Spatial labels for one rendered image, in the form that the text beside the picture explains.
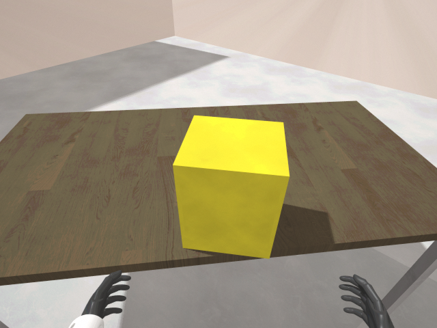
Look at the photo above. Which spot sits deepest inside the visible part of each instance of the carton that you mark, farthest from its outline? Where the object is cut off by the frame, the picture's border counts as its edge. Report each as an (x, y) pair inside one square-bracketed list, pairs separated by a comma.
[(231, 177)]

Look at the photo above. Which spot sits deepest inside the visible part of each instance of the left robot forearm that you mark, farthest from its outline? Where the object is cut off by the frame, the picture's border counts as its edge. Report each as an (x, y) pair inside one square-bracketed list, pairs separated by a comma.
[(87, 321)]

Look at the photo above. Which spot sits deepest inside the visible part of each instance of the left robot hand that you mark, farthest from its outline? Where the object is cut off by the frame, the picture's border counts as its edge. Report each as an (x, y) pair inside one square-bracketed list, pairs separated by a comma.
[(100, 299)]

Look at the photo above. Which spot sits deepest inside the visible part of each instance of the table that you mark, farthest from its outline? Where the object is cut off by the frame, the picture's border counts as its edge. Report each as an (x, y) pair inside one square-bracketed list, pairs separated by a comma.
[(91, 193)]

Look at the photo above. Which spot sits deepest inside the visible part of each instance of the right robot hand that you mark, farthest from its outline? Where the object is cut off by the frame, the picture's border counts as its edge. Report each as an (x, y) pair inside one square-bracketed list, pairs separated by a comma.
[(374, 313)]

